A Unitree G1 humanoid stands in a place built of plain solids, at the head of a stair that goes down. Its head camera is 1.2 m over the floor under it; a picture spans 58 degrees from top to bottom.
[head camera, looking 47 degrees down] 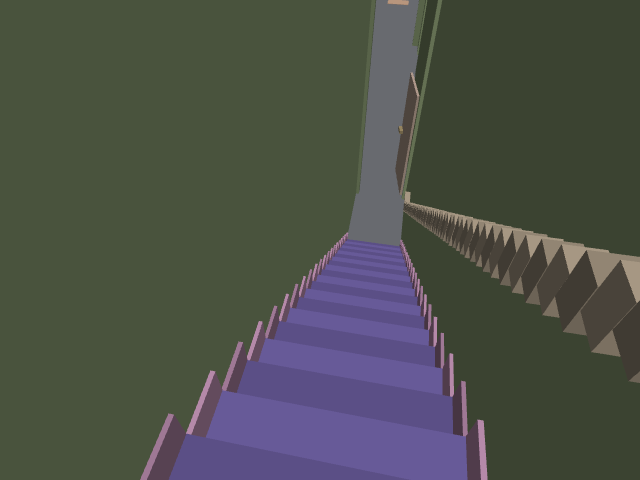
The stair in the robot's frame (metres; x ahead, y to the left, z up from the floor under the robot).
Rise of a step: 0.20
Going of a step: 0.23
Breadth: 0.95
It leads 11 degrees to the right of straight ahead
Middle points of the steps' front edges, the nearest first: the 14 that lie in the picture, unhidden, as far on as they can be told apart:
0.40 -0.03 -0.20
0.63 -0.07 -0.40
0.86 -0.12 -0.60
1.09 -0.16 -0.80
1.32 -0.21 -1.00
1.55 -0.25 -1.20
1.78 -0.29 -1.41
2.01 -0.34 -1.61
2.24 -0.38 -1.81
2.46 -0.42 -2.01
2.69 -0.47 -2.21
2.92 -0.51 -2.41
3.15 -0.56 -2.61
3.38 -0.60 -2.81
